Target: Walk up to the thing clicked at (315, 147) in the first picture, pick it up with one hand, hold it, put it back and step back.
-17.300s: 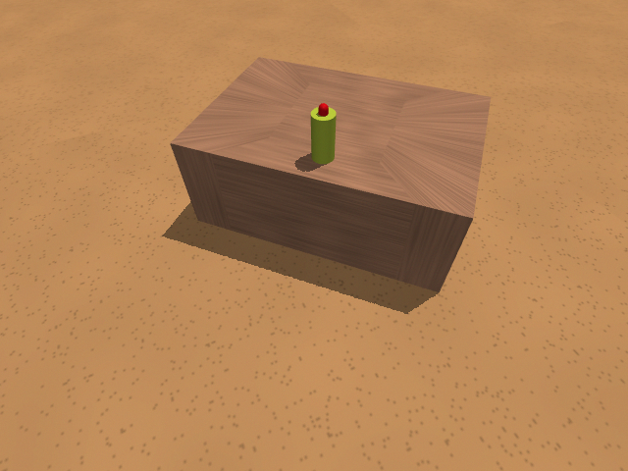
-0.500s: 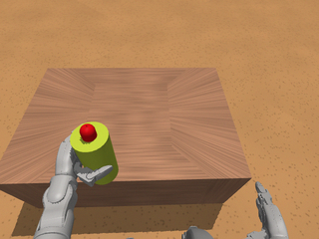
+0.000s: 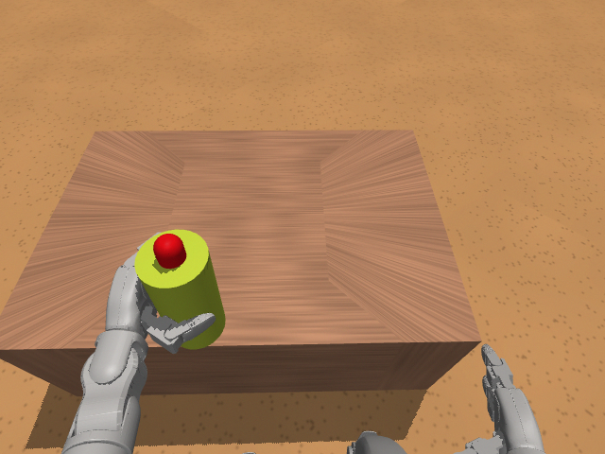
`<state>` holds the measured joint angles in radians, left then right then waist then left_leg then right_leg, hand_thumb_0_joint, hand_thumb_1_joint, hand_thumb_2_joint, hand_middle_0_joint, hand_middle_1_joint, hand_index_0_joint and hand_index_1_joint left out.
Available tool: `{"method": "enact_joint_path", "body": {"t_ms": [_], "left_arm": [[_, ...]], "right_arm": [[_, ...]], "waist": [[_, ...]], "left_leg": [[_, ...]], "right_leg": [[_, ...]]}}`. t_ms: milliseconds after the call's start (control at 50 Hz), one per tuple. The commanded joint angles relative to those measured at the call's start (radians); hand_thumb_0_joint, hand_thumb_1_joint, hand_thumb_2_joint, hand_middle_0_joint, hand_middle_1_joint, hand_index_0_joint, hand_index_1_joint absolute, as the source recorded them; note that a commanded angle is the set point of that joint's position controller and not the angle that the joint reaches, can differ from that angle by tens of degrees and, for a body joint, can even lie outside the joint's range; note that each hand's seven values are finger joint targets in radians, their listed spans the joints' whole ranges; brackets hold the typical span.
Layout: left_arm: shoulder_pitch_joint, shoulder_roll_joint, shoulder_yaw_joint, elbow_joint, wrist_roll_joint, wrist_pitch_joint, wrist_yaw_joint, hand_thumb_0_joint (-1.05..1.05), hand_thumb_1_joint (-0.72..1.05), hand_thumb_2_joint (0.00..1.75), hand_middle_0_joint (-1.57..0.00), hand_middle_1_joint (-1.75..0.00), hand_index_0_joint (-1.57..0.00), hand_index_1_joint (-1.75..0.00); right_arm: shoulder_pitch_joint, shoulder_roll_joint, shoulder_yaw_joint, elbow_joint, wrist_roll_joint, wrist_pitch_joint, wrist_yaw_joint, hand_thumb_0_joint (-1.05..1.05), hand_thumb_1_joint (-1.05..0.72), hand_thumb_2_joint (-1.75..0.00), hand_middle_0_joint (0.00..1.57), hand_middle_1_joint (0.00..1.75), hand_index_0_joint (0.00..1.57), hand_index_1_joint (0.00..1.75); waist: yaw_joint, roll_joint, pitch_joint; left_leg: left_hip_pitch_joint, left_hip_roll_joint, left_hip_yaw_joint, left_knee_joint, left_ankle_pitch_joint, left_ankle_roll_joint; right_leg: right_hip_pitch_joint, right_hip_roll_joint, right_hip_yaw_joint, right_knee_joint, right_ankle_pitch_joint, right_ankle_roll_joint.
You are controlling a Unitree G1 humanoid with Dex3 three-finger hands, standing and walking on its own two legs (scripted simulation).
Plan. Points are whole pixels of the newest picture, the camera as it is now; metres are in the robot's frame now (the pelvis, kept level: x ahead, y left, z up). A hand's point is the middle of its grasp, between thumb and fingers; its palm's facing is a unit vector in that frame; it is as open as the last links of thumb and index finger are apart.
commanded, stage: hold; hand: left
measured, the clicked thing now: (184, 288) +0.32 +0.16 +0.05
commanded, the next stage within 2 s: crouch in 0.12 s
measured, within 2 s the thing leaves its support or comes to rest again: neither
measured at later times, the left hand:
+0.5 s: hand (188, 297) +0.32 +0.16 +0.01, palm faces +0.01 -1.00 -0.01, open 11.0 cm
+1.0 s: hand (220, 276) +0.42 +0.14 -0.10, palm faces -0.01 -1.00 -0.02, open 10.9 cm
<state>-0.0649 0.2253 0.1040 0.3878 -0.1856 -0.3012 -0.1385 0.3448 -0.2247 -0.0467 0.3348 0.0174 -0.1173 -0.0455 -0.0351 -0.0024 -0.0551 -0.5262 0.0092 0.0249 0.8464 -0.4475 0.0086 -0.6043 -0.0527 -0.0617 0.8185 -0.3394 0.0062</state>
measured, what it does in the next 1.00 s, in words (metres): lowers itself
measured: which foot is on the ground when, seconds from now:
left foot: down 0.00-1.00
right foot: down 0.00-1.00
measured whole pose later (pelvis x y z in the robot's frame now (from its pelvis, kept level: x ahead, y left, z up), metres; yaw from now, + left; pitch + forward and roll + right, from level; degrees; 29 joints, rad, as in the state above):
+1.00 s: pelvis -0.03 +0.00 -0.08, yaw -1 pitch +24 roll -2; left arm -0.60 0.33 0.28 1.05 -0.08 -0.59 -0.09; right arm 0.36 -0.27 -0.07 0.03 -0.07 -0.09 0.04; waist -0.21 -0.02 -0.12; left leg -1.14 0.02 0.01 1.29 -0.57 0.01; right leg -1.20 -0.05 -0.06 1.21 -0.42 0.00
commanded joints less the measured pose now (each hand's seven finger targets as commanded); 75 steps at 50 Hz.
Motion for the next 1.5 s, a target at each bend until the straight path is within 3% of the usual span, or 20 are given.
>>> {"method": "enact_joint_path", "body": {"t_ms": [0, 200, 240, 260, 300, 320, 400, 500, 560, 620, 660, 800, 820, 860, 940, 960, 1220, 1320, 1380, 1480], "left_arm": [[-0.363, 0.141, 0.095, -0.315, -0.04, -0.124, 0.011, 0.0, -0.11, 1.26, -1.2, -1.42, -1.22, -1.43], [-0.324, 0.139, 0.099, -0.32, -0.036, -0.139, 0.003, 0.0, -0.01, 1.26, -1.17, -1.36, -1.18, -1.37], [-0.355, 0.135, 0.089, -0.345, -0.032, -0.145, 0.005, 0.0, 0.15, 1.2, -1.23, -1.32, -1.24, -1.33], [-0.379, 0.113, 0.071, -0.368, -0.032, -0.154, 0.006, 0.0, 0.17, 1.2, -1.24, -1.33, -1.25, -1.33], [-0.366, 0.106, 0.068, -0.299, -0.036, -0.153, 0.014, 0.0, 0.13, 1.22, -1.26, -1.35, -1.27, -1.36], [-0.407, 0.106, 0.071, -0.314, -0.034, -0.159, 0.019, 0.0, 0.12, 1.2, -1.25, -1.34, -1.26, -1.34], [-0.506, 0.124, 0.084, -0.198, -0.025, -0.19, 0.022, 0.0, 0.13, 1.17, -1.21, -1.29, -1.22, -1.3], [-0.613, 0.105, 0.088, -0.037, -0.006, -0.245, 0.024, 0.0, 0.14, 1.16, -1.18, -1.27, -1.19, -1.28], [-0.684, 0.169, 0.142, 0.069, 0.008, -0.286, 0.034, 0.0, 0.14, 1.18, -1.19, -1.28, -1.2, -1.3], [-0.783, 0.203, 0.171, 0.124, 0.023, -0.339, 0.052, 0.0, 0.1, 1.21, -1.22, -1.32, -1.23, -1.33], [-0.817, 0.205, 0.174, 0.168, 0.03, -0.362, 0.056, 0.0, 0.13, 1.2, -1.24, -1.33, -1.25, -1.33], [-0.957, 0.277, 0.203, 0.278, 0.06, -0.423, 0.047, 0.0, 0.19, 1.24, -1.34, -1.39, -1.34, -1.41], [-0.93, 0.287, 0.219, 0.354, 0.061, -0.416, 0.045, 0.0, 0.2, 1.25, -1.35, -1.41, -1.35, -1.42], [-0.971, 0.281, 0.21, 0.327, 0.067, -0.423, 0.05, 0.0, 0.21, 1.25, -1.35, -1.4, -1.35, -1.41], [-1.016, 0.311, 0.226, 0.365, 0.075, -0.42, 0.047, 0.0, 0.22, 1.25, -1.35, -1.41, -1.35, -1.42], [-1.018, 0.278, 0.209, 0.376, 0.074, -0.417, 0.044, 0.0, 0.21, 1.24, -1.33, -1.39, -1.34, -1.4], [-1.094, 0.347, 0.239, 0.363, 0.102, -0.405, 0.098, 0.0, 0.13, 1.2, -1.23, -1.32, -1.23, -1.33], [-1.083, 0.351, 0.244, 0.403, 0.114, -0.399, 0.115, 0.0, 0.11, 1.2, -1.22, -1.31, -1.22, -1.32], [-1.132, 0.378, 0.255, 0.347, 0.121, -0.405, 0.121, 0.0, 0.13, 1.19, -1.21, -1.29, -1.21, -1.31], [-1.132, 0.362, 0.26, 0.439, 0.122, -0.397, 0.137, 0.0, 0.07, 1.19, -1.19, -1.29, -1.19, -1.31]], "right_arm": [[0.009, -0.124, -0.064, -0.143, 0.009, -0.053, -0.01, 0.0, 0.54, -0.06, 0.05, 0.05, 0.05, 0.05], [-0.038, -0.137, -0.073, -0.183, 0.006, -0.048, -0.005, 0.0, 0.55, -0.06, 0.05, 0.05, 0.05, 0.05], [-0.045, -0.139, -0.079, -0.184, 0.003, -0.049, -0.005, 0.0, 0.57, -0.05, 0.05, 0.05, 0.05, 0.05], [-0.055, -0.099, -0.04, -0.204, 0.004, -0.053, 0.0, 0.0, 0.57, -0.05, 0.05, 0.05, 0.05, 0.05], [-0.045, -0.138, -0.069, -0.231, 0.004, -0.057, -0.005, 0.0, 0.57, -0.05, 0.05, 0.05, 0.05, 0.05], [-0.049, -0.113, -0.036, -0.237, 0.004, -0.059, -0.002, 0.0, 0.57, -0.05, 0.05, 0.05, 0.05, 0.05], [0.032, -0.134, -0.066, -0.188, -0.007, -0.061, -0.001, 0.0, 0.57, -0.05, 0.05, 0.05, 0.05, 0.05], [0.031, -0.147, -0.073, -0.268, -0.022, -0.074, 0.018, 0.0, 0.58, -0.04, 0.05, 0.05, 0.05, 0.05], [0.012, -0.184, -0.104, -0.327, -0.032, -0.08, 0.029, 0.0, 0.57, -0.05, 0.05, 0.05, 0.05, 0.05], [0.038, -0.161, -0.089, -0.35, -0.048, -0.078, 0.046, 0.0, 0.56, -0.05, 0.05, 0.05, 0.05, 0.05], [0.048, -0.161, -0.091, -0.355, -0.057, -0.076, 0.054, 0.0, 0.56, -0.05, 0.05, 0.05, 0.05, 0.05], [0.033, -0.182, -0.105, -0.428, -0.073, -0.052, 0.066, 0.0, 0.54, -0.05, 0.05, 0.05, 0.05, 0.05], [0.047, -0.229, -0.142, -0.432, -0.073, -0.046, 0.062, 0.0, 0.54, -0.05, 0.05, 0.05, 0.05, 0.05], [0.037, -0.214, -0.126, -0.459, -0.076, -0.039, 0.071, 0.0, 0.54, -0.05, 0.05, 0.05, 0.05, 0.05], [0.072, -0.226, -0.148, -0.482, -0.069, -0.023, 0.069, 0.0, 0.53, -0.05, 0.05, 0.05, 0.05, 0.05], [0.071, -0.232, -0.15, -0.506, -0.069, -0.021, 0.069, 0.0, 0.54, -0.05, 0.05, 0.05, 0.05, 0.05], [0.091, -0.225, -0.15, -0.616, -0.07, 0.002, 0.073, 0.0, 0.54, -0.06, 0.05, 0.05, 0.05, 0.05], [0.118, -0.246, -0.17, -0.648, -0.071, 0.014, 0.073, 0.0, 0.54, -0.06, 0.05, 0.05, 0.05, 0.05], [0.112, -0.224, -0.146, -0.655, -0.075, 0.019, 0.079, 0.0, 0.54, -0.06, 0.05, 0.05, 0.05, 0.05], [0.089, -0.235, -0.158, -0.661, -0.076, 0.022, 0.079, 0.0, 0.53, -0.06, 0.05, 0.05, 0.05, 0.05]], "waist": [[-0.004, 0.017, -0.312], [0.012, 0.036, -0.314], [0.005, 0.053, -0.336], [-0.002, 0.042, -0.328], [-0.024, 0.011, -0.314], [-0.017, 0.017, -0.312], [-0.053, 0.019, -0.256], [-0.089, 0.014, -0.31], [-0.093, -0.012, -0.371], [-0.091, 0.045, -0.451], [-0.1, 0.1, -0.52], [-0.122, 0.153, -0.658], [-0.139, 0.142, -0.659], [-0.136, 0.173, -0.674], [-0.174, 0.159, -0.709], [-0.187, 0.141, -0.695], [-0.218, 0.206, -0.723], [-0.235, 0.208, -0.757], [-0.23, 0.243, -0.777], [-0.246, 0.217, -0.729]], "left_leg": [[0.069, -0.017, -0.027, -0.13, 0.306, -0.012], [0.056, -0.02, -0.021, -0.132, 0.289, -0.014], [0.069, -0.017, -0.023, -0.13, 0.293, -0.016], [0.066, -0.016, -0.025, -0.129, 0.291, -0.017], [0.056, -0.012, -0.032, -0.13, 0.273, -0.017], [0.053, -0.013, -0.031, -0.131, 0.255, -0.014], [0.019, -0.013, -0.028, -0.108, 0.211, -0.01], [-0.021, -0.016, -0.031, -0.036, 0.219, -0.011], [-0.096, -0.023, -0.031, 0.016, 0.177, -0.002], [-0.134, -0.024, -0.041, 0.063, 0.189, -0.012], [-0.132, -0.023, -0.047, 0.108, 0.255, -0.018], [-0.249, -0.026, -0.064, 0.205, 0.215, -0.02], [-0.246, -0.018, -0.076, 0.214, 0.238, -0.022], [-0.267, -0.019, -0.081, 0.233, 0.228, -0.025], [-0.318, -0.02, -0.073, 0.278, 0.23, -0.017], [-0.326, -0.02, -0.074, 0.282, 0.215, -0.015], [-0.396, -0.026, -0.066, 0.359, 0.198, -0.008], [-0.381, -0.022, -0.072, 0.37, 0.251, -0.01], [-0.366, -0.019, -0.072, 0.391, 0.306, -0.012], [-0.431, -0.021, -0.07, 0.395, 0.237, -0.005]], "right_leg": [[0.228, 0.025, 0.026, -0.086, 0.265, -0.021], [0.232, 0.023, 0.03, -0.089, 0.249, -0.023], [0.222, 0.024, 0.03, -0.081, 0.249, -0.025], [0.215, 0.025, 0.027, -0.08, 0.246, -0.023], [0.199, 0.029, 0.022, -0.077, 0.226, -0.022], [0.193, 0.028, 0.024, -0.078, 0.218, -0.022], [0.109, 0.026, 0.028, -0.064, 0.188, -0.02], [0.023, 0.024, 0.032, -0.005, 0.201, -0.023], [0.006, 0.022, 0.043, 0.032, 0.179, -0.021], [-0.033, 0.025, 0.04, 0.085, 0.175, -0.03], [-0.075, 0.028, 0.037, 0.129, 0.212, -0.036], [-0.151, 0.038, 0.033, 0.237, 0.173, -0.044], [-0.186, 0.045, 0.025, 0.253, 0.177, -0.047], [-0.219, 0.046, 0.021, 0.277, 0.156, -0.048], [-0.224, 0.049, 0.026, 0.31, 0.188, -0.044], [-0.244, 0.052, 0.025, 0.312, 0.177, -0.044], [-0.277, 0.044, 0.054, 0.36, 0.178, -0.038], [-0.278, 0.049, 0.04, 0.385, 0.225, -0.042], [-0.304, 0.051, 0.038, 0.402, 0.255, -0.043], [-0.31, 0.051, 0.047, 0.398, 0.217, -0.041]]}}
